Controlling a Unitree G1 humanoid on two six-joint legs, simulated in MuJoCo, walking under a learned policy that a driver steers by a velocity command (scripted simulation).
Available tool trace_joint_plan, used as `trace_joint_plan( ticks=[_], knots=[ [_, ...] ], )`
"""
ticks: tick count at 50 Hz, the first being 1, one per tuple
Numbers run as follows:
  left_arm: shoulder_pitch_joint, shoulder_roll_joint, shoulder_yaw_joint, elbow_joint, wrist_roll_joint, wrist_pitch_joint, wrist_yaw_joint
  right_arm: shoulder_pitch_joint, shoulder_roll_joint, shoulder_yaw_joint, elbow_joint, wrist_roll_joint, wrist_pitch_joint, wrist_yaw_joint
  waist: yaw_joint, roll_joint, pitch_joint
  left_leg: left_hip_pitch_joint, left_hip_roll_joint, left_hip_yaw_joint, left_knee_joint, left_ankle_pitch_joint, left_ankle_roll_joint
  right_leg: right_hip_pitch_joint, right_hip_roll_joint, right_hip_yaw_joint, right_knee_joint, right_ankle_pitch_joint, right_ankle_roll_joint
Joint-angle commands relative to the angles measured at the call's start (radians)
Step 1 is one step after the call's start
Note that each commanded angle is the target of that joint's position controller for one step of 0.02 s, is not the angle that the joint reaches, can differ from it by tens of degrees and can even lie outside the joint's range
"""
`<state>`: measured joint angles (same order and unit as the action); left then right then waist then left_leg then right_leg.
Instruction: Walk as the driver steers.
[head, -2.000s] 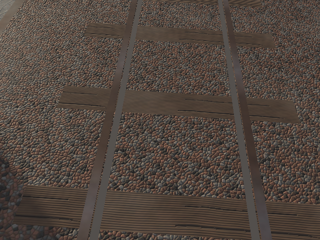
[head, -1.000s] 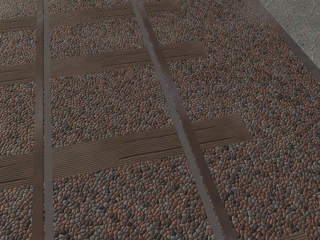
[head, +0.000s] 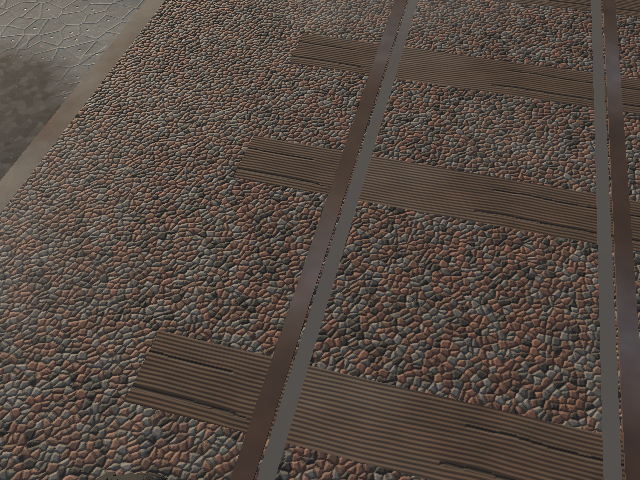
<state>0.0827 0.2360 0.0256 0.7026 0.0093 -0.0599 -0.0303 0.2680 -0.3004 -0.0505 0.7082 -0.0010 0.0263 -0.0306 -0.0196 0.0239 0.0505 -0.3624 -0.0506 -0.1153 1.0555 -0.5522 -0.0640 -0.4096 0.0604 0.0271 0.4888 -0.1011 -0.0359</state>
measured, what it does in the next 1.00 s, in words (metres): steps on the spot, turning right: left foot, then right foot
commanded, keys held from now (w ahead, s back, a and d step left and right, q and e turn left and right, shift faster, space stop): e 0.98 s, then no key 0.02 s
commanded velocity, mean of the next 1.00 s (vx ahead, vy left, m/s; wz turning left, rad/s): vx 0.02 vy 0.00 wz -0.47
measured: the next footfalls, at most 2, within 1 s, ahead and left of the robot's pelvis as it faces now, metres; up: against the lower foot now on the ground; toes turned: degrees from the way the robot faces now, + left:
left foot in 0.22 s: +0.11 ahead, +0.13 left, +0.00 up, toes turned -11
right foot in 0.64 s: +0.04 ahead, -0.11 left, +0.00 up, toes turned -23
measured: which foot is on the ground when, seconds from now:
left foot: up 0.00-0.20, down 0.22-0.64, up 0.66-1.00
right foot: down 0.00-0.24, up 0.26-0.62, down 0.64-1.00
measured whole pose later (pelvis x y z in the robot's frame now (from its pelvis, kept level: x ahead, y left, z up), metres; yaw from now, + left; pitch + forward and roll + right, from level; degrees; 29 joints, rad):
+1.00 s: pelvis +0.04 -0.01 +0.01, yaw -33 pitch +2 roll +2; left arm 0.17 0.31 0.07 0.63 -0.01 0.04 0.02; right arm 0.12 -0.30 -0.08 0.69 0.00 0.00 -0.03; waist 0.02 0.01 0.04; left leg -0.44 -0.02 -0.10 0.79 -0.36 -0.09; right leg -0.30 0.09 0.16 0.48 -0.21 -0.05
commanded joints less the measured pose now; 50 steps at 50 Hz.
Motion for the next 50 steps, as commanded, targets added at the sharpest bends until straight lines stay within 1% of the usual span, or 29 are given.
trace_joint_plan(
  ticks=[1,2,4,7,10,11,12,13,14,15,16,17,18,22,25,28,30,31,32,33,34,35,36,37,38,40,44,47,50],
  knots=[
    [-0.034,0.174,0.048,-0.061,0.0,0.023,0.006,0.045,-0.078,-0.028,-0.057,-0.006,0.004,-0.012,-0.013,-0.158,-0.087,-0.034,0.045,0.05,-0.165,0.02,-0.023,0.126,-0.207,0.306,-0.193,0.113,-0.163],
    [-0.018,0.192,0.057,-0.059,-0.001,0.029,0.011,0.049,-0.061,-0.024,-0.054,-0.007,-0.001,-0.016,-0.009,-0.171,-0.109,-0.005,0.032,0.06,-0.213,0.03,-0.021,0.139,-0.202,0.297,-0.186,0.149,-0.172],
    [0.005,0.21,0.068,-0.059,-0.011,0.037,0.02,0.037,-0.065,-0.025,-0.051,-0.004,-0.007,-0.019,0.002,-0.169,-0.16,0.032,0.023,0.052,-0.278,0.113,-0.013,0.17,-0.216,0.326,-0.185,0.122,-0.188],
    [0.002,0.211,0.075,-0.064,-0.024,0.055,0.031,-0.01,-0.07,-0.028,-0.065,-0.003,-0.011,-0.015,0.012,-0.167,-0.155,0.056,0.019,0.037,-0.357,0.19,0.004,0.149,-0.218,0.374,-0.193,-0.017,-0.184],
    [-0.011,0.204,0.077,-0.068,-0.036,0.077,0.045,-0.005,-0.06,-0.031,-0.067,-0.005,-0.03,0.0,-0.016,-0.163,-0.134,0.155,0.006,0.062,-0.546,0.317,0.037,0.087,-0.18,0.384,-0.155,-0.097,-0.14],
    [0.006,0.189,0.073,-0.065,-0.039,0.082,0.049,0.003,-0.076,-0.038,-0.069,-0.009,-0.036,0.002,-0.022,-0.145,-0.133,0.221,0.035,0.049,-0.616,0.352,0.06,0.041,-0.151,0.373,-0.121,-0.141,-0.105],
    [0.02,0.154,0.063,-0.074,-0.034,0.081,0.05,0.028,-0.143,-0.054,-0.077,-0.025,-0.038,-0.004,-0.021,-0.039,-0.139,0.29,0.183,-0.077,-0.68,0.331,0.12,-0.052,-0.101,0.308,-0.01,-0.233,-0.048],
    [0.009,0.131,0.06,-0.103,-0.038,0.076,0.049,0.011,-0.207,-0.072,-0.069,-0.044,-0.031,-0.002,0.006,0.219,-0.088,0.233,0.338,-0.271,-0.768,0.381,0.242,-0.168,0.044,0.104,0.178,-0.385,0.01],
    [0.047,0.189,0.079,-0.087,-0.024,0.068,0.05,-0.042,-0.17,-0.063,-0.1,-0.059,-0.037,-0.002,-0.001,0.226,-0.089,0.201,0.44,-0.351,-0.789,0.5,0.324,-0.179,0.017,0.081,0.433,-0.496,0.051],
    [0.09,0.221,0.097,-0.06,-0.029,0.07,0.047,-0.086,-0.124,-0.047,-0.117,-0.052,-0.043,-0.008,0.023,0.147,-0.093,0.195,0.414,-0.289,-0.765,0.583,0.319,-0.179,0.0,0.101,0.567,-0.469,0.068],
    [0.132,0.213,0.101,-0.032,-0.032,0.082,0.051,-0.135,-0.104,-0.041,-0.126,-0.034,-0.047,-0.01,0.049,0.098,-0.087,0.205,0.361,-0.198,-0.737,0.629,0.281,-0.186,-0.01,0.095,0.631,-0.425,0.086],
    [0.147,0.201,0.101,-0.022,-0.029,0.094,0.055,-0.154,-0.093,-0.038,-0.127,-0.017,-0.051,-0.01,0.048,0.086,-0.08,0.233,0.338,-0.144,-0.716,0.684,0.263,-0.216,-0.02,0.093,0.679,-0.377,0.105],
    [0.142,0.179,0.095,-0.024,-0.03,0.102,0.055,-0.151,-0.089,-0.035,-0.124,-0.012,-0.049,-0.011,0.041,0.083,-0.077,0.243,0.322,-0.096,-0.706,0.749,0.261,-0.225,-0.027,0.081,0.702,-0.352,0.121],
    [0.046,0.137,0.072,-0.089,-0.039,0.108,0.04,-0.094,-0.11,-0.048,-0.103,-0.015,-0.027,-0.018,-0.015,0.122,-0.09,0.326,0.311,-0.005,-0.701,0.775,0.28,-0.217,-0.067,0.011,0.533,-0.291,0.157],
    [0.02,0.128,0.061,-0.123,-0.034,0.109,0.022,-0.096,-0.153,-0.065,-0.097,-0.01,-0.016,-0.014,-0.028,0.144,-0.112,0.304,0.337,0.034,-0.694,0.79,0.287,-0.098,-0.086,-0.037,0.38,-0.307,0.14],
    [0.034,0.153,0.07,-0.136,-0.035,0.116,0.011,-0.096,-0.174,-0.075,-0.086,0.006,-0.018,-0.002,-0.022,0.161,-0.116,0.294,0.361,0.051,-0.669,0.793,0.28,-0.017,-0.074,-0.08,0.251,-0.29,0.108],
    [0.075,0.154,0.077,-0.13,-0.034,0.121,0.004,-0.118,-0.178,-0.078,-0.081,0.027,-0.022,0.002,0.013,0.154,-0.116,0.27,0.358,0.079,-0.611,0.769,0.243,0.072,-0.058,-0.105,0.087,-0.189,0.065],
    [0.115,0.161,0.084,-0.118,-0.031,0.121,0.007,-0.11,-0.162,-0.075,-0.07,0.035,-0.026,0.003,0.034,0.134,-0.123,0.227,0.333,0.117,-0.549,0.708,0.198,0.166,-0.037,-0.108,-0.03,-0.084,0.032],
    [0.157,0.211,0.102,-0.112,-0.029,0.12,0.017,-0.053,-0.126,-0.067,-0.049,0.023,-0.033,0.007,0.039,0.024,-0.151,0.11,0.279,0.192,-0.412,0.561,0.118,0.327,-0.077,-0.009,-0.103,0.118,-0.011],
    [0.19,0.35,0.132,-0.131,-0.021,0.114,0.037,-0.067,-0.043,-0.035,-0.1,-0.042,-0.037,0.012,0.016,-0.328,-0.174,-0.218,0.14,0.271,-0.08,-0.023,0.001,0.529,-0.366,0.382,-0.078,0.581,-0.157],
    [0.199,0.327,0.119,-0.144,0.014,0.091,0.025,-0.168,-0.083,-0.044,-0.128,-0.03,-0.04,0.003,0.096,-0.266,-0.221,-0.315,0.057,0.106,0.105,-0.17,-0.02,0.456,-0.469,0.504,-0.106,0.597,-0.343],
    [0.173,0.294,0.108,-0.139,0.019,0.071,0.02,-0.193,-0.12,-0.056,-0.125,-0.005,-0.034,-0.002,0.092,-0.17,-0.184,-0.323,0.08,0.056,0.171,-0.109,-0.012,0.413,-0.417,0.423,-0.126,0.491,-0.323],
    [0.119,0.265,0.102,-0.133,0.002,0.062,0.025,-0.187,-0.125,-0.061,-0.115,0.002,-0.03,-0.008,0.059,-0.139,-0.142,-0.329,0.094,0.043,0.154,-0.016,-0.003,0.381,-0.351,0.35,-0.128,0.392,-0.263],
    [0.076,0.235,0.092,-0.137,-0.019,0.064,0.033,-0.172,-0.125,-0.064,-0.098,-0.005,-0.025,-0.017,0.041,-0.114,-0.125,-0.329,0.102,0.036,0.118,0.052,-0.006,0.361,-0.308,0.315,-0.129,0.327,-0.217],
    [0.046,0.225,0.085,-0.141,-0.028,0.069,0.039,-0.155,-0.13,-0.068,-0.095,-0.012,-0.022,-0.021,0.022,-0.129,-0.118,-0.295,0.096,0.037,0.102,0.106,-0.015,0.32,-0.282,0.292,-0.133,0.329,-0.202],
    [0.044,0.221,0.08,-0.143,-0.018,0.076,0.049,-0.124,-0.111,-0.065,-0.084,-0.009,-0.025,-0.015,0.008,-0.144,-0.143,-0.241,0.067,0.047,0.085,0.172,-0.027,0.294,-0.253,0.276,-0.138,0.326,-0.202],
    [0.068,0.237,0.086,-0.134,-0.02,0.082,0.062,-0.154,-0.08,-0.052,-0.089,-0.004,-0.03,-0.011,0.029,-0.148,-0.142,-0.209,0.048,0.037,-0.12,0.211,-0.038,0.298,-0.234,0.314,-0.134,0.203,-0.197],
    [0.063,0.252,0.092,-0.137,-0.019,0.088,0.062,-0.172,-0.08,-0.05,-0.095,0.0,-0.035,-0.003,0.04,-0.169,-0.125,-0.143,0.032,0.025,-0.235,0.204,-0.033,0.247,-0.226,0.372,-0.134,0.082,-0.197],
    [0.049,0.253,0.092,-0.139,-0.018,0.094,0.055,-0.16,-0.09,-0.053,-0.095,0.007,-0.045,0.008,0.042,-0.183,-0.126,-0.074,0.019,0.025,-0.322,0.185,-0.019,0.225,-0.225,0.426,-0.117,0.079,-0.194]
  ],
)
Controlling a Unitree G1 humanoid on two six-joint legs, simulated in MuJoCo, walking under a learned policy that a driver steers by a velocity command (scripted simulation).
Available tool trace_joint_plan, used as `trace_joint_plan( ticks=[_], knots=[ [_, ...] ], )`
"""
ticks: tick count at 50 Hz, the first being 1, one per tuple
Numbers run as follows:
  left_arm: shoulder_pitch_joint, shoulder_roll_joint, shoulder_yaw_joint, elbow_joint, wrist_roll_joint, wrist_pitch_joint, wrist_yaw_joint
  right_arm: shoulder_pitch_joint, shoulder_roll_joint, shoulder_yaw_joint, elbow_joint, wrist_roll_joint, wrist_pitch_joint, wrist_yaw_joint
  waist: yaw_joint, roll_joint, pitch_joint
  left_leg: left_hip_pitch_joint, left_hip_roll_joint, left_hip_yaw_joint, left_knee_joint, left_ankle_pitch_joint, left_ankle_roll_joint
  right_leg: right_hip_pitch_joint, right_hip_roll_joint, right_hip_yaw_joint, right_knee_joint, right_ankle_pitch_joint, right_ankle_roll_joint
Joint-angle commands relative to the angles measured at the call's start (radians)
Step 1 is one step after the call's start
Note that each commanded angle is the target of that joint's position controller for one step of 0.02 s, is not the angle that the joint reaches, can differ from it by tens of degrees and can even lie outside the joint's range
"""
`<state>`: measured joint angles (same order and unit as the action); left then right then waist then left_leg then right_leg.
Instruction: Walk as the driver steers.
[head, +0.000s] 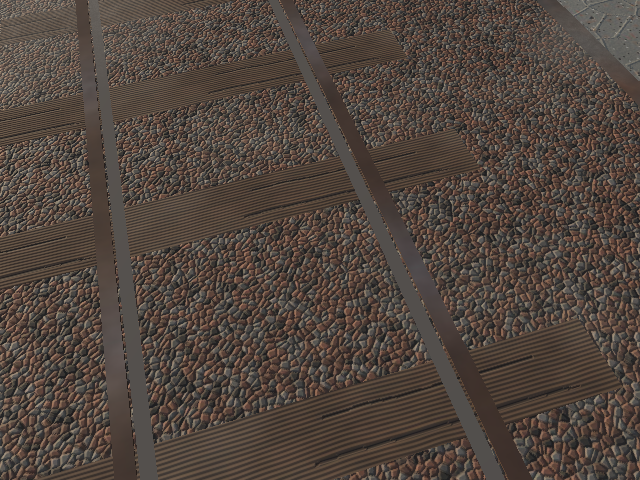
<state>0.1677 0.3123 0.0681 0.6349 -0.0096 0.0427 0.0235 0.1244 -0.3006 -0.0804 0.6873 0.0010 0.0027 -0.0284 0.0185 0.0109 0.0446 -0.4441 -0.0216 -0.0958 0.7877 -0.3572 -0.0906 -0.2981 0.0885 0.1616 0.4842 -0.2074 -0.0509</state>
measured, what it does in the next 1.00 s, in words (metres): walks ahead, turning left: left foot, then right foot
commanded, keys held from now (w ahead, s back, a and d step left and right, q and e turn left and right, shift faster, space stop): no key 0.06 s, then w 0.12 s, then w+q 0.82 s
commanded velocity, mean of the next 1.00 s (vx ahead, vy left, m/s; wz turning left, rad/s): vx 0.35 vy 0.00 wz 0.23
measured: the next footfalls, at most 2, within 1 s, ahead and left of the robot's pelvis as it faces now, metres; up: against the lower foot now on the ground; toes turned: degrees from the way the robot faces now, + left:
left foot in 0.12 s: +0.06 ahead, +0.14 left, +0.00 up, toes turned -8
right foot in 0.48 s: +0.14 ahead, -0.13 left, +0.00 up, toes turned +4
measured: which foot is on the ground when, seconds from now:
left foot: up 0.00-0.10, down 0.12-0.48, up 0.50-0.94, down 0.96-1.00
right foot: down 0.00-0.12, up 0.14-0.46, down 0.48-0.94, up 0.96-1.00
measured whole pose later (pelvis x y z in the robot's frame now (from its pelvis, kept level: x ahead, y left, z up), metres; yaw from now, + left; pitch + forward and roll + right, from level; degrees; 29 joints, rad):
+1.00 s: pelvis +0.31 +0.06 -0.03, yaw +19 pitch +2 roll -1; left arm 0.38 0.30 0.06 0.84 0.00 -0.06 0.01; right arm 0.07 -0.30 -0.06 0.56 0.03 -0.03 0.05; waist 0.06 0.01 0.08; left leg -0.54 -0.05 0.05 0.67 -0.16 0.11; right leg -0.06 -0.07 -0.10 0.91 -0.53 0.03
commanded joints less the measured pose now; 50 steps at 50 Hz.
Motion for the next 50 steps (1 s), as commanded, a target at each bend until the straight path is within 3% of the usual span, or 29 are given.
trace_joint_plan(
  ticks=[1,3,5,6,7,8,9,11,13,17,20,22,23,24,25,26,27,28,31,37,42,45,46,47,48,49,50],
  knots=[
    [-0.039,0.171,0.047,-0.071,0.001,-0.007,-0.001,-0.009,-0.092,-0.023,-0.072,0.007,-0.026,0.01,0.007,-0.174,-0.128,0.033,-0.009,0.01,-0.084,-0.012,0.013,0.119,-0.254,0.305,-0.098,0.212,-0.176],
    [-0.048,0.157,0.04,-0.067,-0.003,-0.003,-0.003,0.012,-0.084,-0.022,-0.069,0.008,-0.034,0.02,-0.004,-0.173,-0.139,0.099,-0.007,0.023,-0.189,0.025,0.03,0.123,-0.245,0.321,-0.063,0.269,-0.161],
    [-0.045,0.112,0.02,-0.061,-0.008,-0.001,0.001,0.064,-0.064,-0.016,-0.054,0.0,-0.042,0.028,-0.041,-0.139,-0.159,0.287,0.012,0.038,-0.406,0.185,0.068,0.039,-0.18,0.294,-0.045,-0.005,-0.098],
    [-0.003,0.053,-0.001,-0.052,0.008,-0.007,-0.001,0.086,-0.1,-0.017,-0.061,-0.019,-0.043,0.024,-0.03,-0.011,-0.173,0.395,0.16,-0.111,-0.459,0.138,0.12,-0.066,-0.106,0.211,0.075,-0.255,-0.037],
    [0.019,0.048,-0.001,-0.066,0.003,-0.019,-0.001,0.117,-0.185,-0.035,-0.047,-0.036,-0.039,0.023,-0.002,0.189,-0.119,0.403,0.292,-0.335,-0.524,-0.08,0.248,-0.248,0.05,0.005,0.253,-0.383,0.016],
    [-0.039,0.116,0.018,-0.084,0.001,-0.036,0.005,0.142,-0.193,-0.041,-0.044,-0.039,-0.049,0.028,-0.055,0.224,-0.047,0.321,0.39,-0.532,-0.619,-0.309,0.357,-0.345,0.003,0.009,0.437,-0.399,0.044],
    [-0.042,0.154,0.034,-0.071,-0.008,-0.045,0.006,0.122,-0.159,-0.03,-0.042,-0.026,-0.059,0.023,-0.042,0.176,0.011,0.295,0.372,-0.511,-0.635,-0.378,0.35,-0.383,-0.031,0.027,0.523,-0.329,0.048],
    [-0.009,0.135,0.034,-0.038,0.014,-0.054,-0.004,0.106,-0.124,-0.015,-0.032,0.007,-0.062,0.01,-0.02,0.153,0.023,0.338,0.293,-0.4,-0.639,-0.285,0.295,-0.409,-0.081,-0.04,0.543,-0.21,0.077],
    [-0.049,0.084,0.02,-0.035,0.014,-0.077,-0.018,0.148,-0.119,-0.01,-0.022,0.01,-0.059,0.004,-0.048,0.125,0.017,0.334,0.232,-0.305,-0.644,-0.144,0.281,-0.374,-0.093,-0.103,0.496,-0.12,0.091],
    [-0.124,0.01,-0.004,-0.046,0.002,-0.122,-0.034,0.197,-0.141,-0.019,-0.016,0.018,-0.05,0.0,-0.079,0.164,-0.004,0.27,0.166,-0.2,-0.616,0.025,0.277,-0.178,-0.061,-0.16,0.195,-0.081,0.102],
    [-0.099,0.043,0.008,-0.038,-0.018,-0.138,-0.044,0.23,-0.173,-0.028,-0.013,0.029,-0.04,0.005,-0.061,0.171,-0.017,0.213,0.194,-0.262,-0.582,-0.032,0.293,-0.033,-0.043,-0.158,0.047,-0.074,0.094],
    [-0.019,0.061,0.022,-0.006,-0.025,-0.145,-0.042,0.214,-0.149,-0.02,-0.021,0.032,-0.034,0.006,-0.005,0.136,-0.03,0.136,0.17,-0.276,-0.529,-0.051,0.261,0.145,-0.051,-0.155,-0.087,0.048,0.069],
    [0.046,0.078,0.03,0.007,-0.023,-0.147,-0.033,0.21,-0.11,-0.009,-0.025,0.028,-0.036,0.008,0.03,0.118,-0.058,0.064,0.135,-0.26,-0.463,-0.058,0.227,0.277,-0.086,-0.138,-0.106,0.045,0.054],
    [0.183,0.113,0.041,0.027,-0.015,-0.147,-0.021,0.183,-0.035,0.014,-0.041,0.017,-0.041,0.012,0.095,0.038,-0.134,-0.066,0.069,-0.192,-0.256,-0.124,0.17,0.477,-0.228,0.001,-0.129,-0.047,0.015],
    [0.271,0.224,0.064,0.045,0.017,-0.138,-0.019,0.185,0.031,0.034,-0.097,0.026,-0.055,0.006,0.1,-0.228,-0.193,-0.281,-0.032,-0.044,0.052,-0.209,0.121,0.574,-0.454,0.354,-0.233,-0.364,-0.1],
    [0.254,0.209,0.065,0.06,0.025,-0.142,-0.028,0.191,-0.069,0.008,-0.103,0.045,-0.063,0.001,0.083,-0.225,-0.117,-0.365,0.03,-0.056,0.247,-0.21,0.113,0.463,-0.522,0.503,-0.285,-0.526,-0.176],
    [0.203,0.134,0.042,0.055,0.012,-0.147,-0.028,0.185,-0.112,-0.008,-0.084,0.049,-0.061,0.006,0.06,-0.192,-0.029,-0.414,0.06,-0.068,0.324,-0.121,0.118,0.417,-0.473,0.419,-0.295,-0.508,-0.163],
    [0.165,0.091,0.03,0.053,0.009,-0.149,-0.026,0.196,-0.107,-0.01,-0.061,0.041,-0.057,0.012,0.042,-0.171,0.003,-0.412,0.075,-0.06,0.349,-0.044,0.115,0.387,-0.42,0.306,-0.302,-0.388,-0.134],
    [0.121,0.051,0.018,0.066,0.018,-0.15,-0.021,0.153,-0.061,-0.004,-0.057,0.031,-0.052,0.029,0.023,-0.135,0.035,-0.383,0.111,-0.035,0.354,0.122,0.104,0.305,-0.341,0.054,-0.33,-0.027,-0.093],
    [0.128,0.087,0.024,0.11,0.017,-0.15,-0.016,0.029,-0.018,0.018,-0.117,0.023,-0.049,0.052,0.032,-0.091,0.056,-0.334,0.114,0.025,0.108,0.332,0.07,0.248,-0.317,-0.174,-0.356,0.233,-0.104],
    [0.189,0.136,0.032,0.16,-0.005,-0.134,-0.013,-0.121,-0.008,0.032,-0.18,0.027,-0.056,0.091,0.065,-0.063,0.092,-0.255,0.096,0.118,-0.112,0.362,0.126,0.31,-0.351,-0.272,-0.336,0.334,-0.083],
    [0.192,0.187,0.044,0.165,-0.011,-0.113,-0.007,-0.089,-0.062,0.008,-0.194,0.023,-0.05,0.101,0.006,-0.105,0.008,-0.106,0.01,0.194,-0.146,0.238,0.192,0.394,-0.362,-0.328,-0.161,0.826,-0.055],
    [0.19,0.203,0.048,0.162,-0.011,-0.104,-0.002,0.004,-0.1,-0.012,-0.177,0.023,-0.044,0.098,-0.052,-0.119,-0.058,0.02,-0.032,0.213,-0.149,0.198,0.219,0.395,-0.355,-0.343,-0.016,0.969,-0.045],
    [0.18,0.2,0.046,0.155,-0.014,-0.1,0.003,0.165,-0.149,-0.042,-0.139,0.027,-0.037,0.087,-0.143,-0.098,-0.146,0.264,-0.065,0.208,-0.196,0.243,0.258,0.3,-0.331,-0.363,0.192,0.967,-0.02],
    [0.196,0.17,0.031,0.134,0.002,-0.108,0.006,0.321,-0.21,-0.069,-0.106,0.03,-0.021,0.063,-0.209,-0.011,-0.235,0.58,0.023,0.039,-0.204,0.232,0.303,0.05,-0.29,-0.353,0.486,0.643,0.017],
    [0.318,0.012,-0.021,0.076,0.034,-0.132,-0.017,0.266,-0.315,-0.075,-0.118,0.033,-0.031,0.058,-0.055,0.266,-0.36,0.894,0.308,-0.563,-0.307,0.016,0.497,-0.374,-0.084,-0.255,0.863,-0.365,0.069],
    [0.194,0.116,-0.003,0.066,0.002,-0.169,-0.03,0.307,-0.22,-0.052,-0.143,0.025,-0.043,0.058,-0.15,0.138,-0.463,0.895,0.346,-0.749,-0.46,-0.114,0.501,-0.449,-0.078,-0.044,0.947,-0.368,0.055]
  ],
)
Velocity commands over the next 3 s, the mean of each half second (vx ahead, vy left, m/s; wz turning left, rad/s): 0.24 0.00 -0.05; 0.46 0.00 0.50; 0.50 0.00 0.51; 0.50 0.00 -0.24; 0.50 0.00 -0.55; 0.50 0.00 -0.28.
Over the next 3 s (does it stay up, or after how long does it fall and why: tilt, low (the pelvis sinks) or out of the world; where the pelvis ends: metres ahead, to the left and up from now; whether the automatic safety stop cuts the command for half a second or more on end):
stays up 1.35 0.41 -0.01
